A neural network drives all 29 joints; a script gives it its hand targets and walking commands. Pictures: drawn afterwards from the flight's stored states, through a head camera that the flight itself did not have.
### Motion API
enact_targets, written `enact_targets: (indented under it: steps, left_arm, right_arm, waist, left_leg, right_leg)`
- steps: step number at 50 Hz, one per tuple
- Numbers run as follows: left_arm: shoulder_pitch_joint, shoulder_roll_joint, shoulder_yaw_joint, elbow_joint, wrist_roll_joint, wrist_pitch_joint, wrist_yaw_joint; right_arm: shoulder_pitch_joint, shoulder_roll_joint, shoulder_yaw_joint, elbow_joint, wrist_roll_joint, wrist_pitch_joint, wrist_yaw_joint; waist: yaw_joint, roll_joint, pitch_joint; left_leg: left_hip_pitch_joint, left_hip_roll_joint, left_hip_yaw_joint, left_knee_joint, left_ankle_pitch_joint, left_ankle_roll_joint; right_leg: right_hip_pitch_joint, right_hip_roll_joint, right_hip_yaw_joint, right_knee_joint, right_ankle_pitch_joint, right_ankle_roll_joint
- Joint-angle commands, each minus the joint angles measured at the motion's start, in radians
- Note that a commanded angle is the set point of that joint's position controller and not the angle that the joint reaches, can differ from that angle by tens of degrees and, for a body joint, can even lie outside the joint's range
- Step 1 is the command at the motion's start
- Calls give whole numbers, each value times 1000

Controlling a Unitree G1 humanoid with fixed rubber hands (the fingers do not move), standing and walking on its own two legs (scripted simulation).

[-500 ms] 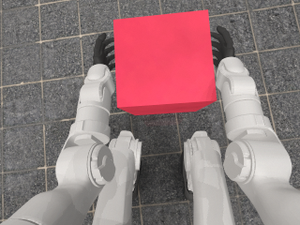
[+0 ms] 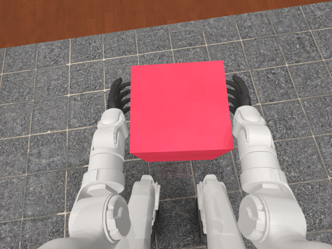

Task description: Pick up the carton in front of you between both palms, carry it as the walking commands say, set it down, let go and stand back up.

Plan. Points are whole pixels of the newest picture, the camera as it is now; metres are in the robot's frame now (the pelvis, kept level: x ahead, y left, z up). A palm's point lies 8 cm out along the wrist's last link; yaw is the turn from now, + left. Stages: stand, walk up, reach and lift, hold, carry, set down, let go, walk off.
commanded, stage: reach and lift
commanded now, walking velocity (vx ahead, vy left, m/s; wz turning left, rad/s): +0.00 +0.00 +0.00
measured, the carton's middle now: (178, 120) +0.43 +0.00 -0.11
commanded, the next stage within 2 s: hold in 1.88 s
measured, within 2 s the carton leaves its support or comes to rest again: neither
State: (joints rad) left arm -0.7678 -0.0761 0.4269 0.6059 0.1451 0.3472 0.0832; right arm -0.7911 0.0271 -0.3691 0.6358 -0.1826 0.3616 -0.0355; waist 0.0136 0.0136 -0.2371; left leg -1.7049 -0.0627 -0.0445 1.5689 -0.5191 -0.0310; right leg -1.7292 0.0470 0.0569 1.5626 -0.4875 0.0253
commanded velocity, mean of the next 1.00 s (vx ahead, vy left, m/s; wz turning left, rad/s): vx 0.00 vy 0.00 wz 0.00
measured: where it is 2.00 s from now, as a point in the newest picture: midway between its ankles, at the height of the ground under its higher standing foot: (177, 228)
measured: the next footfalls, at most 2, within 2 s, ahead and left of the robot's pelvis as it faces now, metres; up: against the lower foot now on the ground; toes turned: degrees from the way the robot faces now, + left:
none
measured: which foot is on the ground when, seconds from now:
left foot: down 0.00-1.00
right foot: down 0.00-1.00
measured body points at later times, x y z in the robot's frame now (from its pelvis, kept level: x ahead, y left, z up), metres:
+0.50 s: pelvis +0.05 +0.00 +0.14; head +0.13 -0.01 +0.58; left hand +0.41 +0.15 +0.11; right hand +0.40 -0.15 +0.11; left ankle +0.08 +0.13 -0.53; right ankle +0.09 -0.12 -0.53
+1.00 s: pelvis +0.07 +0.00 +0.21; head +0.03 +0.00 +0.66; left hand +0.38 +0.15 +0.23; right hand +0.37 -0.15 +0.23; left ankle +0.08 +0.13 -0.53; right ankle +0.09 -0.12 -0.53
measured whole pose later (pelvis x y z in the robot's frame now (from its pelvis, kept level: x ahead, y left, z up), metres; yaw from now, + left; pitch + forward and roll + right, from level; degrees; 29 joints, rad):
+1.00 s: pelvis +0.07 +0.00 +0.21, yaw -1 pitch -3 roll +0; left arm -0.32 -0.17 0.31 0.42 0.29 0.59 0.00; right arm -0.30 0.16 -0.30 0.40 -0.29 0.60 0.01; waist 0.00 0.01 -0.03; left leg -0.19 -0.02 -0.07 0.49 -0.24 0.00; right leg -0.21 0.02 0.07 0.48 -0.22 0.01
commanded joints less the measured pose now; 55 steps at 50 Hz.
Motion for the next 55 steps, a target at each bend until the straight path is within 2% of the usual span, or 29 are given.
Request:
enact_targets:
  steps: [1, 12, 23, 30, 37, 41, 46, 50, 55]
  left_arm:
    - [-591, -1077, -607, 40, -138, -2, -265]
    - [-395, -1093, -609, 47, -105, -18, -270]
    - [-193, -1094, -656, 0, -86, -10, -278]
    - [-80, -1094, -692, -47, -86, 34, -291]
    - [2, -1078, -728, -127, -96, 116, -302]
    - [30, -1067, -748, -183, -101, 173, -310]
    - [33, -1037, -680, -168, -71, 230, -323]
    - [-32, -1033, -617, -133, -42, 238, -334]
    - [-124, -1060, -635, -158, -54, 227, -339]
  right_arm:
    - [-561, 1105, 561, 13, 145, -14, 223]
    - [-375, 1120, 565, -2, 115, -32, 223]
    - [-179, 1122, 622, -61, 109, -22, 229]
    - [-69, 1123, 652, -113, 113, 18, 238]
    - [14, 1111, 685, -197, 130, 99, 248]
    - [35, 1099, 701, -256, 136, 158, 255]
    - [45, 1079, 631, -240, 106, 219, 267]
    - [-19, 1073, 570, -202, 79, 228, 283]
    - [-111, 1096, 589, -226, 88, 218, 293]
  waist:
    - [-6, -37, -798]
    - [-8, -22, -636]
    - [-8, -22, -471]
    - [-9, -21, -349]
    - [-10, -9, -217]
    - [-16, -10, -118]
    - [-20, -9, 37]
    - [-15, -5, 90]
    - [-15, -7, 21]
  left_leg:
    - [468, -123, 76, -242, 183, 2]
    - [715, -106, 24, -463, 231, 16]
    - [1015, -78, -22, -703, 350, 28]
    - [1218, -59, -39, -865, 455, 30]
    - [1407, -40, -42, -1019, 527, 28]
    - [1493, -32, -44, -1104, 512, 27]
    - [1509, -27, -36, -1176, 382, 35]
    - [1501, -21, -27, -1192, 285, 42]
    - [1524, -19, -24, -1183, 292, 42]
  right_leg:
    - [626, 122, -76, -233, 193, -5]
    - [852, 107, -28, -448, 234, -18]
    - [1134, 85, 16, -684, 349, -24]
    - [1327, 70, 29, -843, 450, -26]
    - [1512, 55, 30, -1000, 517, -23]
    - [1592, 47, 26, -1087, 500, -21]
    - [1608, 40, 20, -1157, 381, -30]
    - [1598, 36, 9, -1170, 284, -35]
    - [1630, 37, 7, -1160, 290, -32]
